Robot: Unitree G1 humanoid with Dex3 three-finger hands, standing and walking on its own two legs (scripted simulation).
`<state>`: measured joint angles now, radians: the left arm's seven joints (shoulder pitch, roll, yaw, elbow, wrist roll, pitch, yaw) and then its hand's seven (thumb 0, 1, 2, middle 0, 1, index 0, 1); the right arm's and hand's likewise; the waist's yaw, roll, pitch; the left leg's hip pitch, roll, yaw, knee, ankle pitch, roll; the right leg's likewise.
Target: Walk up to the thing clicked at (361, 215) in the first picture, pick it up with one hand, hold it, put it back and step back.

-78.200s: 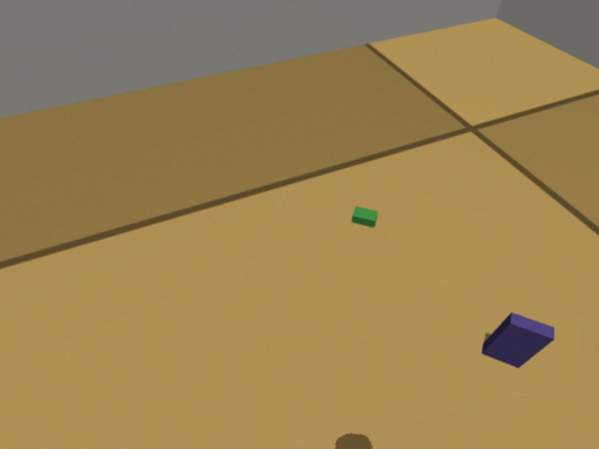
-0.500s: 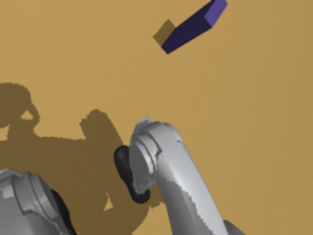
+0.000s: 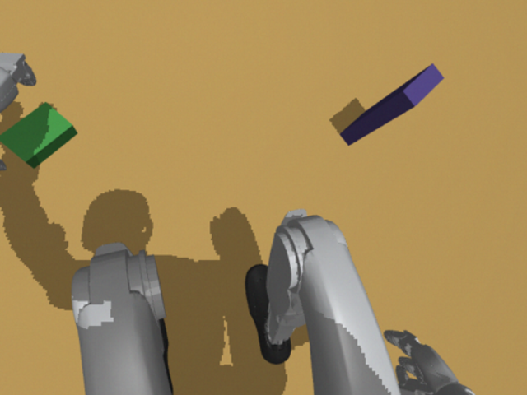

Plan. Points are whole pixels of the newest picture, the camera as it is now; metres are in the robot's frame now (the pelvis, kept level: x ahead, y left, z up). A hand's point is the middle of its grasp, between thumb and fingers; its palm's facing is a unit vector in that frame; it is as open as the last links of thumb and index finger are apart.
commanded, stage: withdraw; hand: left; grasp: from above
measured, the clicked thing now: (39, 135) +0.55 +0.32 -0.32
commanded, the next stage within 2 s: home in 0.14 s
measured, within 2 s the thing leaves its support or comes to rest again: neither
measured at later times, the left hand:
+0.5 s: hand out of the picture +0.55 +0.32 -0.16, palm faces -0.38 -0.17 -0.91, open 12.8 cm
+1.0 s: hand out of the picture +0.33 +0.28 +0.06, palm faces -0.08 -0.84 -0.54, open 7.6 cm
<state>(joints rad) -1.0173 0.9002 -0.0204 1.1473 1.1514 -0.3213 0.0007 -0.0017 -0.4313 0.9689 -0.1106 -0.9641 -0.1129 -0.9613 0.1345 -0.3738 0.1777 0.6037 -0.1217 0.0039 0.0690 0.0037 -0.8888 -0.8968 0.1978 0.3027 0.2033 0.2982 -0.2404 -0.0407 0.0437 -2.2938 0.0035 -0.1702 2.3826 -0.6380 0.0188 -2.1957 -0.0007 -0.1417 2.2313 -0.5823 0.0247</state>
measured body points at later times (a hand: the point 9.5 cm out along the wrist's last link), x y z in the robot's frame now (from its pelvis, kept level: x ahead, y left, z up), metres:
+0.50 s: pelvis +0.02 -0.01 -0.01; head +0.30 +0.06 +0.34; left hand +0.56 +0.32 -0.11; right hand +0.03 -0.26 -0.10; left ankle +0.09 +0.12 -0.31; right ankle +0.13 -0.12 -0.31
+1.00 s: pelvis +0.02 +0.00 +0.16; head +0.18 +0.06 +0.58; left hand +0.33 +0.32 +0.09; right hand +0.24 -0.23 +0.06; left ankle +0.09 +0.12 -0.31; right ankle +0.13 -0.12 -0.31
